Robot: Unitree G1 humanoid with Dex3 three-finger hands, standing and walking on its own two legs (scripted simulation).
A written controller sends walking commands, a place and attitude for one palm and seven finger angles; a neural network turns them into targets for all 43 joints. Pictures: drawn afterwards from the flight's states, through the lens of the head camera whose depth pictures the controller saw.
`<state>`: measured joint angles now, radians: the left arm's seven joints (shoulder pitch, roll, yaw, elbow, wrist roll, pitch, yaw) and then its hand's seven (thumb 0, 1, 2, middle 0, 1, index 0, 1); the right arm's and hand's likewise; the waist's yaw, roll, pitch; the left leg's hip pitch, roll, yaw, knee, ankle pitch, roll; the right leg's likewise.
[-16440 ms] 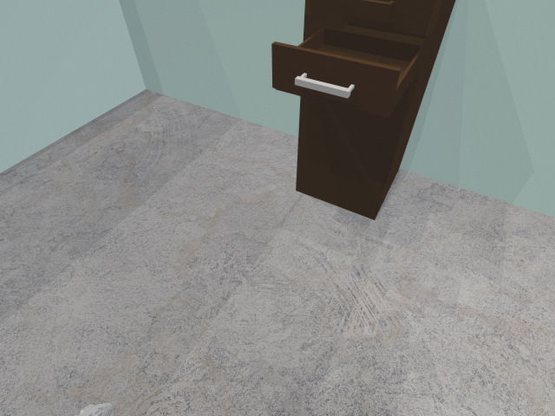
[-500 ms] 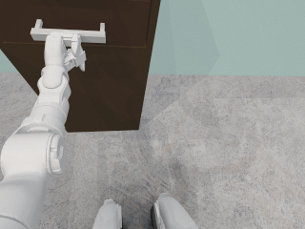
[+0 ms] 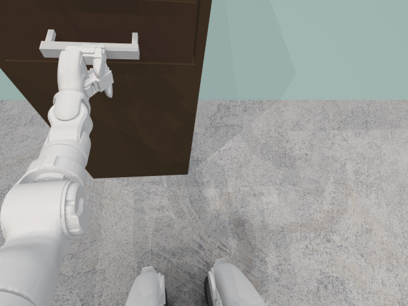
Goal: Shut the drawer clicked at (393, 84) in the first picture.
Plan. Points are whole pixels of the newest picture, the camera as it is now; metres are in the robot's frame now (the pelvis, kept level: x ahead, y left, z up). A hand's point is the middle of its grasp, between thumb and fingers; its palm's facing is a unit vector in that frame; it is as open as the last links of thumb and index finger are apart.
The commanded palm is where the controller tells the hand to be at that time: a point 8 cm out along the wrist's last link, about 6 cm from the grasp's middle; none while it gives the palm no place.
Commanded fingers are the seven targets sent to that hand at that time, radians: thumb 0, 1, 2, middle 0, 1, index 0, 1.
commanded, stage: pull the fist back off the drawer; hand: left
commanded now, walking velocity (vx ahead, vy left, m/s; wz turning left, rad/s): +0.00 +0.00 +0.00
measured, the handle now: (93, 43) +0.60 +0.14 +0.09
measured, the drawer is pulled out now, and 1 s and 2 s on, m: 0.00 0.00 0.00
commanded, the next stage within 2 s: draw the hand back to the body in 0.20 s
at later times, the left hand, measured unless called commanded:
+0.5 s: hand (91, 80) +0.49 +0.13 +0.12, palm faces -0.02 -1.00 -0.04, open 3.4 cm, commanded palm +0.45 +0.18 +0.12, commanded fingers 0.00 0.90 0.90 -1.40 -1.60 -1.40 -1.60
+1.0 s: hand (20, 155) +0.33 +0.18 +0.18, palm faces +0.15 -0.97 -0.20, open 3.2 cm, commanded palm +0.29 +0.23 +0.19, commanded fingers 0.00 0.90 0.90 -1.40 -1.60 -1.40 -1.60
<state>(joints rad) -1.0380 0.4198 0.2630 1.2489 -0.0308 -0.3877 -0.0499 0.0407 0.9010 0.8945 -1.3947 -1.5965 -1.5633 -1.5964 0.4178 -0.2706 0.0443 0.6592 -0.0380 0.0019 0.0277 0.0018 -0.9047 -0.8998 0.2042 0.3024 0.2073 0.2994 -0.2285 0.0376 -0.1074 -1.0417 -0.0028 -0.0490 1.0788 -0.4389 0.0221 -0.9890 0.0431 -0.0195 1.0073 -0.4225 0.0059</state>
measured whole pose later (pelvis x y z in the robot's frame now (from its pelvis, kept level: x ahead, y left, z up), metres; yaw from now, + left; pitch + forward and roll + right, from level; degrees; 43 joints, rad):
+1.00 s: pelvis +0.03 -0.01 +0.07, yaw +0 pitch +2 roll -1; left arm 0.02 0.29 0.11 0.04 -0.12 -0.08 0.02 0.01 0.90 0.90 -1.40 -1.60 -1.40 -1.60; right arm 0.18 -0.23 0.05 0.51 0.05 0.03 -0.07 0.01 -0.91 -0.90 0.20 0.30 0.21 0.30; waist 0.01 0.04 -0.06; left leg -0.34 -0.01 -0.01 0.64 -0.34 0.02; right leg -0.32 0.02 0.02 0.62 -0.33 0.00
